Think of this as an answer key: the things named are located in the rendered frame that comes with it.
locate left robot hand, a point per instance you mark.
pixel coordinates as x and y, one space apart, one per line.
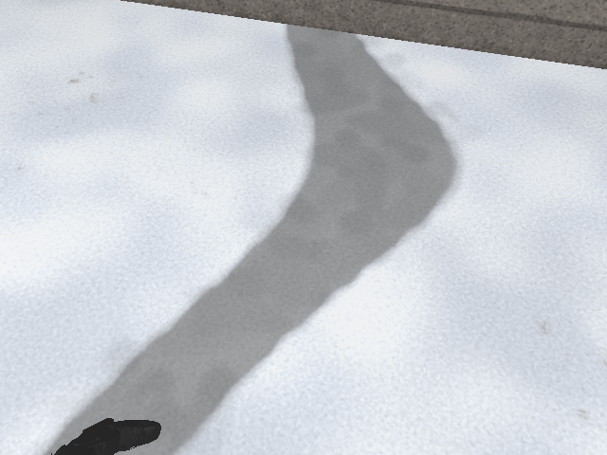
108 437

